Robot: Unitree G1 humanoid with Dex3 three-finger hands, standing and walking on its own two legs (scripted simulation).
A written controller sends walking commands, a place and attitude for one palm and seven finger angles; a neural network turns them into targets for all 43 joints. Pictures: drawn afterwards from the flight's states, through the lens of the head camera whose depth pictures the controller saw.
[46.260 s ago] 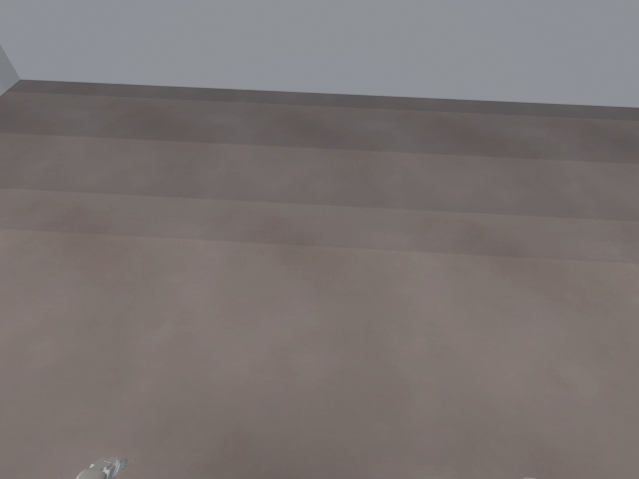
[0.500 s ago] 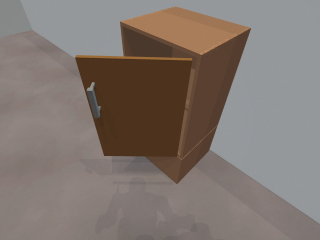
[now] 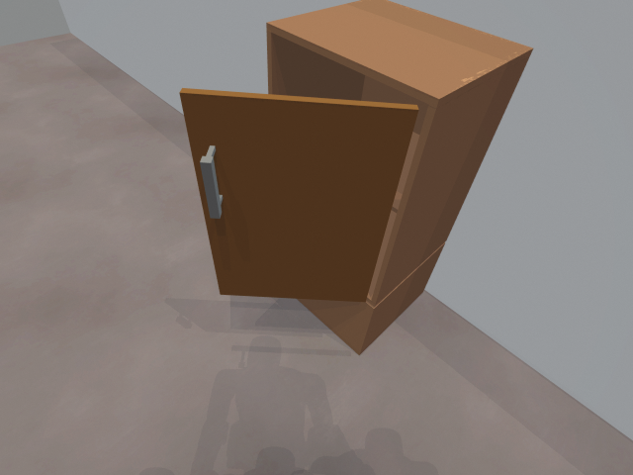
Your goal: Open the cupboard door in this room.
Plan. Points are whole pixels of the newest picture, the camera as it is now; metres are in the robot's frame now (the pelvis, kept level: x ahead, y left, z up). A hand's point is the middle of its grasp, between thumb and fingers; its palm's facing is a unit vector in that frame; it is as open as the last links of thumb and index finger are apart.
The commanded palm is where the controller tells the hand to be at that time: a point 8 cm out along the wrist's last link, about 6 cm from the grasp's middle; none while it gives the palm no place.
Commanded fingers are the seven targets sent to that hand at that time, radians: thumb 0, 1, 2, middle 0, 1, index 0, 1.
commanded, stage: shuffle to correct the standing spot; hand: left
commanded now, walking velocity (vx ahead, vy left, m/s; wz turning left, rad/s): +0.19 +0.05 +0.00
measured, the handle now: (213, 182) +0.63 +0.24 -0.01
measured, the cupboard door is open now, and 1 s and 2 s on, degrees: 44 44 44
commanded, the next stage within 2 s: come to a stop and stand still in 0.30 s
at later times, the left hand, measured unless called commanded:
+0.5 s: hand (201, 444) +0.20 +0.17 -0.14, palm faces -0.01 -0.98 -0.17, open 7.3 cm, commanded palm none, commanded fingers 0.00 0.90 0.90 -0.20 -0.30 -0.20 -0.30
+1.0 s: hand out of the picture +0.08 +0.23 -0.17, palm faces +0.09 -0.97 -0.24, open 7.3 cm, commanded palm none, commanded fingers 0.00 0.90 0.90 -0.20 -0.30 -0.20 -0.30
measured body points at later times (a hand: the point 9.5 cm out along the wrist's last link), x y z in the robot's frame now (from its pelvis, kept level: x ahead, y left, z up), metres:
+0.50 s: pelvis +0.08 +0.01 +0.01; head +0.09 +0.01 +0.46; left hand +0.20 +0.23 -0.13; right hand -0.01 -0.18 -0.15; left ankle +0.03 +0.06 -0.73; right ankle +0.15 -0.12 -0.71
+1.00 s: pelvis +0.07 +0.04 +0.01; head +0.08 +0.05 +0.46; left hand +0.08 +0.29 -0.15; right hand +0.16 -0.19 -0.13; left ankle +0.10 +0.12 -0.73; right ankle +0.06 -0.10 -0.70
